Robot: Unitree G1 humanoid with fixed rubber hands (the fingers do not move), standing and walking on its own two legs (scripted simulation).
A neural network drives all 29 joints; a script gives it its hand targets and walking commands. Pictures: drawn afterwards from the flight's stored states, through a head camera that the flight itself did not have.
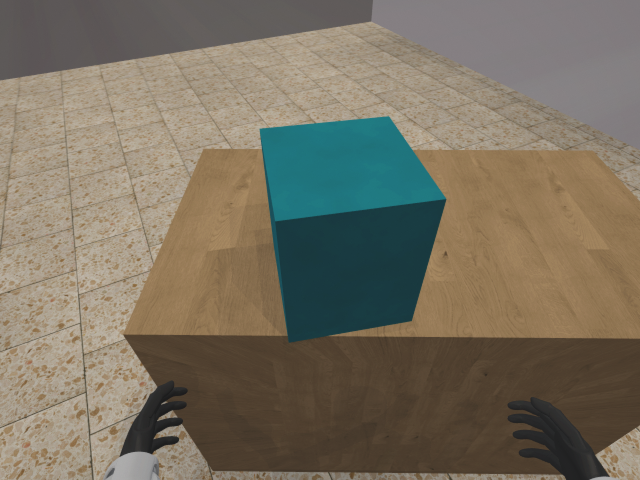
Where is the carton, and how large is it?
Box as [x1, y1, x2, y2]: [260, 116, 445, 342]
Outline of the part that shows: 388,116 260,129 273,242 289,342 411,320 445,202 445,198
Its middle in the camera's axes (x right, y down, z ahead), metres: +0.03 -0.01 +0.60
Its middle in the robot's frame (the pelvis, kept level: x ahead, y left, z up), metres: +0.46 +0.01 +0.07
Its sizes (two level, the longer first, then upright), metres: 0.210 0.200 0.250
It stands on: a pedestal, 0.72 m high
